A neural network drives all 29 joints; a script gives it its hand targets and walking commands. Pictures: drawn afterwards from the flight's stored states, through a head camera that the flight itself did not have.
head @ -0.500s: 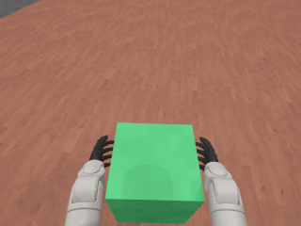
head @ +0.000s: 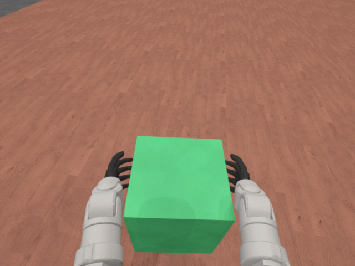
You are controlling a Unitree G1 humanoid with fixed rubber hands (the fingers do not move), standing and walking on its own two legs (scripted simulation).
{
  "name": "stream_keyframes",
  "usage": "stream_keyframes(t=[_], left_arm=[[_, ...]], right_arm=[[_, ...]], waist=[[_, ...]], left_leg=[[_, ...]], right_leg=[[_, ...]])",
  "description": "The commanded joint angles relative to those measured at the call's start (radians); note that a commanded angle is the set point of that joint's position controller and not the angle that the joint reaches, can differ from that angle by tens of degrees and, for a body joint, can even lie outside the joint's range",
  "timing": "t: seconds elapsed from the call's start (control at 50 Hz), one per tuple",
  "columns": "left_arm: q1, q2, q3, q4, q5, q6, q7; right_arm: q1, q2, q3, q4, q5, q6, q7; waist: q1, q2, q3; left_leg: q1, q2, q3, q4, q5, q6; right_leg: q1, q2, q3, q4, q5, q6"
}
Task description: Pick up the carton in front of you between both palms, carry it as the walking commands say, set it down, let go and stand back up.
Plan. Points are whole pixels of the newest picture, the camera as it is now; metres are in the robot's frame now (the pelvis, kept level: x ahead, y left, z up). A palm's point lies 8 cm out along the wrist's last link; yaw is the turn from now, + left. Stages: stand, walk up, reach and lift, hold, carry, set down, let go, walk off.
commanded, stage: set down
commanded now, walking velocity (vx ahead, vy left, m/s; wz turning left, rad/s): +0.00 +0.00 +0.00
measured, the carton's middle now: (176, 197) +0.32 +0.01 -0.04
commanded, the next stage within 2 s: none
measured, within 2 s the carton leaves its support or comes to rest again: neither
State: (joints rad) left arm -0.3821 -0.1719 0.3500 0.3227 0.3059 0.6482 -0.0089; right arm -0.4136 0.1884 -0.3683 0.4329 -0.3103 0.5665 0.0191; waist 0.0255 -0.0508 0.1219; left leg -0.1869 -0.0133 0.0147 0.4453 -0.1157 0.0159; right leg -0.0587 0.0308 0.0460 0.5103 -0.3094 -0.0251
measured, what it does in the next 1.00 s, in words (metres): lowers itself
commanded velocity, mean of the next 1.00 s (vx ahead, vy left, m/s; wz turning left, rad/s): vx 0.00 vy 0.00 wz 0.00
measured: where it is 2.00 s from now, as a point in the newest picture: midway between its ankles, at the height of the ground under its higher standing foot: outside the picture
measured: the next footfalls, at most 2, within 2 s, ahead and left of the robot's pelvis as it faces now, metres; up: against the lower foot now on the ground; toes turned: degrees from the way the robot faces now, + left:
none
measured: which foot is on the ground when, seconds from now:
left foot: down 0.00-1.00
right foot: down 0.00-1.00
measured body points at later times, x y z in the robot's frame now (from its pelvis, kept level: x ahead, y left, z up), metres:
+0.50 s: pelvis -0.02 +0.01 -0.09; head +0.20 +0.03 +0.30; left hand +0.38 +0.17 -0.18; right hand +0.39 -0.14 -0.17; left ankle +0.09 +0.11 -0.74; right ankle -0.01 -0.11 -0.74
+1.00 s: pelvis -0.04 +0.00 -0.22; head +0.22 +0.03 +0.15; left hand +0.42 +0.19 -0.31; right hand +0.44 -0.12 -0.30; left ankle +0.09 +0.11 -0.74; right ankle -0.01 -0.11 -0.74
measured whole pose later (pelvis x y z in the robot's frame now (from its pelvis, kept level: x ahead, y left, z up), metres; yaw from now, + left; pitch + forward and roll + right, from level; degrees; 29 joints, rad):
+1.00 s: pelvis -0.04 +0.00 -0.22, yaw -4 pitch +43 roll -3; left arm -0.87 0.01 0.44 0.63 0.23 0.25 0.01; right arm -0.91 0.08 -0.44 0.69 -0.18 0.20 -0.09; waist 0.06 -0.07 -0.16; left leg -1.89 0.00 -0.04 1.50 -0.36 0.00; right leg -1.74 0.10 -0.01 1.59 -0.61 0.00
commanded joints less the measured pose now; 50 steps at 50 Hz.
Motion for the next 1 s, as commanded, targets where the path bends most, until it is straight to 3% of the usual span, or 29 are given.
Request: stream_keyframes(t=[0.0,0.06,0.12,0.2,0.26,0.34,0.4,0.44,0.48,0.52,0.58,0.64,0.76,0.98], left_arm=[[-0.651,-0.805,-0.404,0.122,-0.134,-0.077,-0.193],[-0.664,-0.754,-0.272,0.231,-0.056,-0.116,-0.179],[-0.617,-0.657,-0.159,0.290,0.019,-0.174,-0.158],[-0.569,-0.582,-0.105,0.310,0.061,-0.281,-0.133],[-0.592,-0.630,-0.190,0.294,0.029,-0.386,-0.126],[-0.683,-0.719,-0.384,0.265,-0.061,-0.507,-0.120],[-0.731,-0.765,-0.531,0.190,-0.132,-0.544,-0.114],[-0.751,-0.762,-0.594,0.143,-0.171,-0.545,-0.107],[-0.763,-0.750,-0.610,0.122,-0.185,-0.532,-0.106],[-0.763,-0.740,-0.595,0.137,-0.183,-0.509,-0.115],[-0.776,-0.742,-0.544,0.196,-0.166,-0.468,-0.144],[-0.815,-0.742,-0.484,0.257,-0.145,-0.429,-0.169],[-0.905,-0.715,-0.410,0.325,-0.131,-0.405,-0.190],[-1.056,-0.671,-0.421,0.319,-0.187,-0.416,-0.163]], right_arm=[[-0.639,0.790,0.348,0.127,0.096,-0.085,0.183],[-0.664,0.719,0.197,0.213,0.009,-0.127,0.171],[-0.628,0.627,0.101,0.253,-0.052,-0.170,0.156],[-0.607,0.566,0.094,0.260,-0.045,-0.258,0.157],[-0.618,0.607,0.178,0.253,0.010,-0.356,0.162],[-0.687,0.678,0.361,0.229,0.109,-0.471,0.161],[-0.721,0.739,0.502,0.166,0.181,-0.508,0.149],[-0.732,0.748,0.571,0.122,0.220,-0.509,0.134],[-0.738,0.748,0.596,0.108,0.239,-0.493,0.125],[-0.741,0.762,0.594,0.122,0.240,-0.467,0.120],[-0.766,0.798,0.541,0.171,0.217,-0.421,0.125],[-0.816,0.815,0.481,0.225,0.195,-0.383,0.136],[-0.916,0.802,0.405,0.292,0.173,-0.362,0.134],[-1.079,0.759,0.438,0.282,0.224,-0.384,0.083]], waist=[[-0.010,0.010,-0.193],[-0.020,0.051,-0.182],[-0.015,0.065,-0.198],[0.011,0.067,-0.291],[0.005,0.054,-0.432],[-0.010,0.047,-0.750],[-0.005,0.061,-1.053],[0.001,0.077,-1.206],[0.012,0.076,-1.254],[0.023,0.062,-1.217],[0.031,0.034,-1.098],[0.043,0.029,-1.027],[0.052,0.034,-1.038],[0.078,0.053,-1.220]], left_leg=[[0.381,-0.053,-0.096,0.034,-0.207,-0.006],[0.287,-0.045,-0.107,0.048,-0.231,-0.010],[0.179,-0.045,-0.099,0.093,-0.147,-0.009],[0.048,-0.060,-0.094,0.202,-0.024,-0.003],[0.007,-0.063,-0.109,0.298,0.097,-0.004],[0.018,-0.066,-0.129,0.467,0.322,-0.004],[0.074,-0.064,-0.135,0.589,0.498,-0.003],[0.075,-0.066,-0.129,0.651,0.548,-0.008],[-0.008,-0.071,-0.118,0.689,0.498,-0.014],[-0.171,-0.084,-0.090,0.705,0.363,-0.021],[-0.427,-0.097,-0.059,0.720,0.139,-0.021],[-0.573,-0.101,-0.048,0.749,0.025,-0.016],[-0.709,-0.109,-0.036,0.851,0.000,-0.018],[-0.824,-0.110,-0.018,1.047,0.054,-0.040]], right_leg=[[-0.469,-0.007,0.078,-0.161,-0.207,-0.065],[-0.506,0.024,0.067,-0.087,-0.182,-0.058],[-0.578,0.045,0.052,-0.013,-0.107,-0.041],[-0.714,0.074,0.025,0.103,-0.043,-0.014],[-0.825,0.097,0.015,0.180,0.006,-0.001],[-0.981,0.119,0.018,0.304,0.086,0.019],[-1.106,0.127,0.015,0.396,0.146,0.036],[-1.172,0.131,0.013,0.450,0.168,0.045],[-1.217,0.133,0.013,0.494,0.154,0.050],[-1.222,0.134,0.011,0.529,0.118,0.056],[-1.238,0.140,0.008,0.569,0.016,0.059],[-1.307,0.145,0.001,0.609,-0.057,0.056],[-1.448,0.155,-0.012,0.710,-0.086,0.050],[-1.610,0.181,-0.044,0.919,-0.076,0.052]])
